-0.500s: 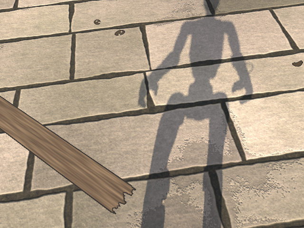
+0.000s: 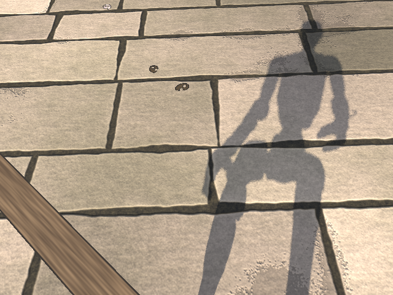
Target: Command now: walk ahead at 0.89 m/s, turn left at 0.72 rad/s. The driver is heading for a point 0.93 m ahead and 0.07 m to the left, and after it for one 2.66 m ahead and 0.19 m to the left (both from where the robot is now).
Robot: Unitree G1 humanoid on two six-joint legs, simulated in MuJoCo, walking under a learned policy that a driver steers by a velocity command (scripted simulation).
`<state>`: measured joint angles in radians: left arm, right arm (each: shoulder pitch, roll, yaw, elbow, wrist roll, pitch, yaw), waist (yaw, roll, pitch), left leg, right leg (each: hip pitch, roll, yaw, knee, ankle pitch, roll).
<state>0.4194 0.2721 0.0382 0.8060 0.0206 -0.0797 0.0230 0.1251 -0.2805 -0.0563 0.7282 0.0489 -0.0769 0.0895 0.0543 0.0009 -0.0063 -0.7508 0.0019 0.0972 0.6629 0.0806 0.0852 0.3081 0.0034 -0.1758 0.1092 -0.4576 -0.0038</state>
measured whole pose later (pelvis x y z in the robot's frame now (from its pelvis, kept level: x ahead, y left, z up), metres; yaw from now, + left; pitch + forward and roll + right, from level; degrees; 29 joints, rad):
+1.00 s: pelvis +0.83 +0.06 +0.01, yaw -6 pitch +1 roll +1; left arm 0.31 0.30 0.06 0.74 -0.01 0.01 0.04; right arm 0.02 -0.26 -0.02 0.63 -0.03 -0.11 0.01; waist 0.06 -0.01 0.05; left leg -0.49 -0.12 -0.05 0.47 -0.01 0.05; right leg -0.28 0.19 0.23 1.10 -0.60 0.00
